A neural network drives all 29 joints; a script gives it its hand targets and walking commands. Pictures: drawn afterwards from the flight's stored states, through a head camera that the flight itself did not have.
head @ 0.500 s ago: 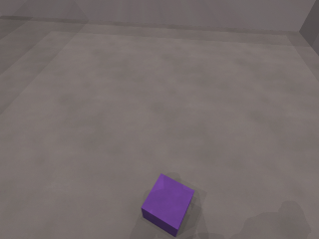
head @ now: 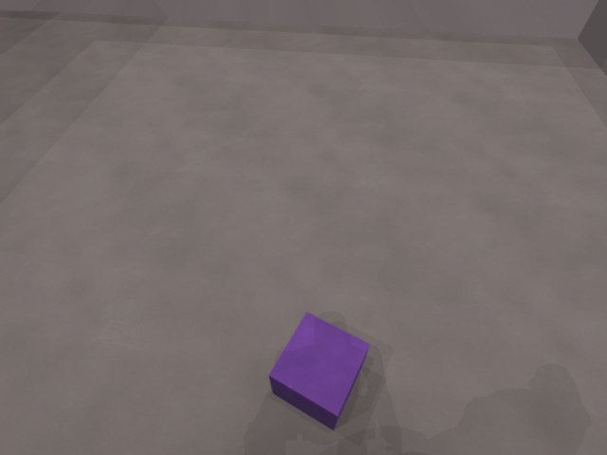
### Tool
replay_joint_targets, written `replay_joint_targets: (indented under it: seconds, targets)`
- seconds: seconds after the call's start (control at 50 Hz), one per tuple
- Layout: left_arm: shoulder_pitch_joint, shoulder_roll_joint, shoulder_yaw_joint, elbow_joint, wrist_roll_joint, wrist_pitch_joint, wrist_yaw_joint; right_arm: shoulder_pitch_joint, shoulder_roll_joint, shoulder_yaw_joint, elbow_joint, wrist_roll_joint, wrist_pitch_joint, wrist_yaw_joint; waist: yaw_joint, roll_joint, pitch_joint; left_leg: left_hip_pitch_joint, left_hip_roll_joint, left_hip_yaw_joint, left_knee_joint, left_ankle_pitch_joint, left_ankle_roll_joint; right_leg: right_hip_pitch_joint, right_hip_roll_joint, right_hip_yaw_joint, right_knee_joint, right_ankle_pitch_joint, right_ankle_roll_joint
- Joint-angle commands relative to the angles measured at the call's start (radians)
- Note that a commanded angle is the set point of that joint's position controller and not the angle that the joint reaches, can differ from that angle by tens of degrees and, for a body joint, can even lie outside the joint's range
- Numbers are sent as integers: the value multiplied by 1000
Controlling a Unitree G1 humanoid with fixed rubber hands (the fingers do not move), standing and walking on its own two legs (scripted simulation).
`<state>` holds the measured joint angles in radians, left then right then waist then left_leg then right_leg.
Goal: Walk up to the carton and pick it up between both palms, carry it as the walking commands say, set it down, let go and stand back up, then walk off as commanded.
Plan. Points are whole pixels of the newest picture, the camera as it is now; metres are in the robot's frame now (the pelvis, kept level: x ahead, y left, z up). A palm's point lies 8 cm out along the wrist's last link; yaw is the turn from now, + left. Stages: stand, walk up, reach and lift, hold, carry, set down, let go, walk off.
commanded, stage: walk up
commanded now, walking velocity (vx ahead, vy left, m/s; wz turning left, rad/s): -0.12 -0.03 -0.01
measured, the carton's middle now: (319, 369) +0.44 -0.04 -0.68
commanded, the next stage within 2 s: none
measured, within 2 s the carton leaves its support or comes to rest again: neither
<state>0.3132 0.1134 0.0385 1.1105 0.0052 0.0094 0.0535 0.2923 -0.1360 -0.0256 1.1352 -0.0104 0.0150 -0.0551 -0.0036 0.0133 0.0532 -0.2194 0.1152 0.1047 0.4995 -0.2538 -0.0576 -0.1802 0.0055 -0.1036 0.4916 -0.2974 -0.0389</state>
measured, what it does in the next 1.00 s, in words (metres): steps to the left, turning right: left foot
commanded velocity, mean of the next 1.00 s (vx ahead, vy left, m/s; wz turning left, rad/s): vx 0.04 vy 0.10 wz -0.22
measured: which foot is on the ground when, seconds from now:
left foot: down 0.00-0.50, up 0.52-0.96, down 0.98-1.00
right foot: down 0.00-0.98, up 1.00-1.00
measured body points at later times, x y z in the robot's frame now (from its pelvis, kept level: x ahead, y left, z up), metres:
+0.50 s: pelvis -0.03 -0.01 -0.01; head -0.01 +0.00 +0.44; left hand -0.03 +0.23 -0.17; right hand -0.04 -0.24 -0.16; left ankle +0.00 +0.15 -0.74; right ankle -0.04 -0.12 -0.74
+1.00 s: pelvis +0.03 +0.10 -0.01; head +0.08 +0.09 +0.44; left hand +0.00 +0.37 -0.15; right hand +0.10 -0.18 -0.14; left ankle +0.08 +0.23 -0.74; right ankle -0.04 -0.11 -0.73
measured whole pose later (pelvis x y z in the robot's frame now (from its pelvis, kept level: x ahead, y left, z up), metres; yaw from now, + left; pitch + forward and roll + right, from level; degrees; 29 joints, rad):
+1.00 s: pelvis +0.03 +0.10 -0.01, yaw -15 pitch +3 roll +2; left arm 0.41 0.22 0.09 1.10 0.07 0.02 0.06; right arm 0.10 -0.24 -0.06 0.91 -0.02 0.02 0.00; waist 0.10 -0.03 0.07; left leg -0.32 0.05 0.07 0.52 -0.21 -0.05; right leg -0.31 -0.11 0.20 0.61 -0.39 0.09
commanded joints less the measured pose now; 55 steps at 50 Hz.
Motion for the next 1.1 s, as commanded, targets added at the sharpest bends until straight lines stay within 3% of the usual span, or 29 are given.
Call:
replay_joint_targets:
  seconds: [0.0, 0.1, 0.12, 0.18, 0.28, 0.3, 0.34, 0.36, 0.4, 0.44, 0.46, 0.48, 0.5, 0.52, 0.56, 0.58, 0.6, 0.62, 0.66, 0.7, 0.86, 0.92, 0.94, 0.96, 0.98, 1.0, 1.02, 1.04, 1.08]
  targets:
    - [99, 137, 37, -33, 1, 10, 8, 80, -98, -15, -38, -9, 5, -9, 10, -40, -37, -25, 71, -25, 17, 252, 55, -43, -156, 94, -33, 384, -24]
    - [62, 132, 25, -44, 21, 12, 1, 58, -63, -2, -52, -13, 16, 5, 12, -119, -7, -36, 1, 20, 29, 6, 22, -124, -208, 200, -202, 22, -54]
    - [57, 110, 18, -50, 19, 13, 1, 43, -34, 5, -35, -18, 12, 12, 15, -99, 27, -23, -1, 22, 1, -7, 20, -163, -209, 210, -244, -109, -42]
    - [33, 111, 9, -43, 11, 11, -7, 51, -69, -6, -23, -18, 4, 19, -10, -79, 100, 4, 13, 10, -71, 11, 15, -195, -150, 144, -249, -131, 3]
    - [88, 105, 9, -25, 7, 1, -14, 43, -149, -25, -31, -14, -13, 10, 6, 149, 50, -41, 172, -203, -268, -18, 97, -84, -56, 41, -34, 45, 49]
    - [85, 130, 25, -24, 10, 6, -13, 69, -191, -41, -29, -15, -11, 3, -9, 105, 54, -17, 244, -264, -267, 68, 140, -125, -40, 27, 51, -7, 63]
    - [80, 109, 32, -45, 14, 19, -19, 97, -216, -58, -38, -19, -13, -9, -31, 174, -8, -15, 340, -324, -266, 152, 227, -163, -37, 56, 265, -111, 74]
    - [69, 91, 28, -52, 7, 20, -19, 75, -207, -52, -49, -23, -17, -8, -27, 233, -26, -45, 318, -295, -276, 132, 233, -154, -47, 79, 325, -148, 66]
    - [69, 84, 28, -58, 5, 19, -22, -25, -185, -50, -81, -28, -19, -7, 2, 206, -17, -108, 268, -227, -268, 60, 203, -125, -78, 106, 302, -151, 59]
    - [131, 11, 0, -25, 16, -2, -25, -49, -122, -44, -85, -17, -10, 9, 67, 203, -3, -131, 112, -103, -195, -79, 118, -4, -56, 37, -45, -5, 41]
    - [163, 49, 4, -3, 25, -13, -24, 3, -87, -35, -67, -8, -2, 16, 74, 91, 0, -156, 50, -41, -75, -89, 78, 71, -77, 78, -166, 18, 43]
    - [137, 131, 13, -7, 34, -19, -19, 48, -31, -11, -72, -4, 0, 20, 31, -96, -22, -197, -18, 13, 44, -98, 42, 90, -210, 250, -266, 34, 15]
    - [89, 176, 14, -49, 23, -26, -18, 86, -14, -4, -78, -13, 4, 24, 7, -193, 24, -193, -60, 20, 108, -188, 24, -28, -316, 380, -353, -41, -28]
    - [56, 165, 5, -47, 21, -22, -17, 43, -44, -4, -78, -19, 19, 22, 26, -209, 69, -103, -37, -40, 155, -206, 34, -153, -305, 387, -329, -36, -82]
    - [7, 125, -6, -50, 14, -31, -12, 76, -22, 10, -54, -1, 8, 30, -12, -168, 78, -79, -36, -40, 83, -101, 34, -88, -215, 245, -291, 85, -50]
    - [-9, 169, 15, -28, 28, -31, 3, 12, -73, -10, -94, -10, 7, 29, -11, -222, 98, -158, -28, 9, 126, -20, 5, -26, -254, 250, -282, 186, -66]
    - [245, 266, 57, 11, 46, -17, 12, -68, -206, -60, -128, -47, 31, 35, 79, -35, 112, -391, -49, -23, 425, -171, 0, 95, -451, 656, -307, 71, -140]
    - [271, 279, 63, 5, 45, -11, 19, -90, -194, -58, -147, -63, 36, 39, 83, 1, 110, -432, -3, -105, 518, -133, -1, 56, -497, 741, -335, -47, -161]
    - [123, 257, 69, -48, 31, -9, 25, -21, -159, -55, -145, -51, 23, 51, 42, -78, 94, -474, 13, -143, 515, -85, -6, 106, -406, 551, -302, -106, -135]
    - [129, 230, 74, -47, 37, -11, 18, -58, -160, -54, -152, -36, 16, 49, 70, -179, 57, -402, 15, -133, 496, -71, -19, 89, -341, 482, -274, 10, -124]
    - [167, 264, 80, -44, 62, -7, 21, -185, -140, -46, -270, -14, 22, 71, 94, -275, 12, -247, -36, -72, 235, -141, -25, -10, -297, 427, -212, 310, -128]
    - [72, 302, 90, -63, 63, -2, 10, -57, -148, -47, -252, -1, 14, 66, 20, -323, -53, 30, -72, -30, -6, -31, -21, -134, -233, 384, -104, 354, -60]
    - [37, 277, 81, -74, 61, -7, 9, 29, -168, -54, -215, 1, 3, 57, -41, -227, -106, 217, -97, 16, -145, 54, -8, -216, -163, 316, 14, 315, -16]
    - [50, 225, 69, -80, 62, -10, 9, 141, -218, -70, -188, -10, -4, 51, -80, -70, -191, 396, -16, -35, -165, 87, 20, -335, -80, 250, 173, 100, 28]
    - [61, 142, 50, -112, 67, -8, 15, 197, -326, -87, -185, -24, -5, 35, -73, 276, -227, 489, 239, -287, -195, 239, 55, -552, 37, 146, 390, -369, 74]
    - [0, 172, 39, -155, 54, 3, 26, 151, -325, -79, -193, -15, 1, 29, -85, 240, -203, 320, 314, -288, -199, 295, 154, -513, -38, 124, 565, -378, 86]
    - [-36, 170, 42, -181, 40, 8, 22, 103, -284, -72, -212, -20, -3, 27, -65, 216, -153, 180, 311, -308, -185, 365, 190, -495, -54, 142, 652, -357, 75]
    - [-61, 157, 43, -174, 35, 9, 4, 62, -228, -57, -220, -27, -8, 16, -41, 136, -78, 83, 291, -282, -207, 342, 215, -498, -76, 146, 731, -300, 61]
    - [36, 128, 37, -133, 38, 19, -27, -52, -191, -41, -247, -20, -15, -1, 22, 128, -42, 47, 228, -136, -174, 483, 213, -441, -86, 121, 758, -191, 72]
